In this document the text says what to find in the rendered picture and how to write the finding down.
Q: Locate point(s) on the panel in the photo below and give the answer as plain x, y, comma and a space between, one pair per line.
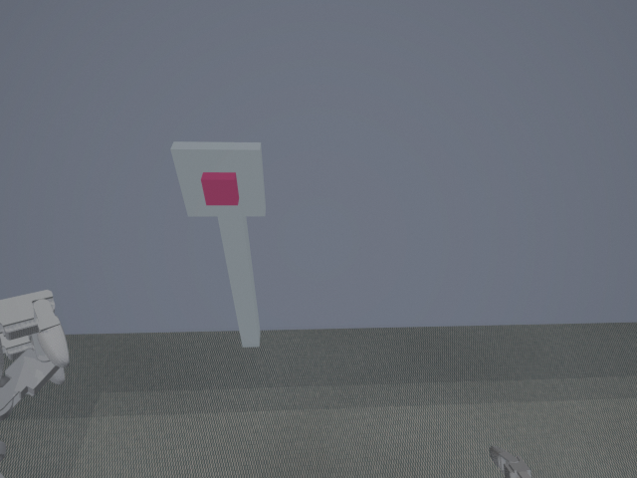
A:
191, 159

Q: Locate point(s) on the button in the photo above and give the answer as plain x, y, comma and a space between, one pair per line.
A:
220, 188

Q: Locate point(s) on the right robot hand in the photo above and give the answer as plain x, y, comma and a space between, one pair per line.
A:
511, 466

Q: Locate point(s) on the left robot hand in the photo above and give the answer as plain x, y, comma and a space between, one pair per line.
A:
31, 334

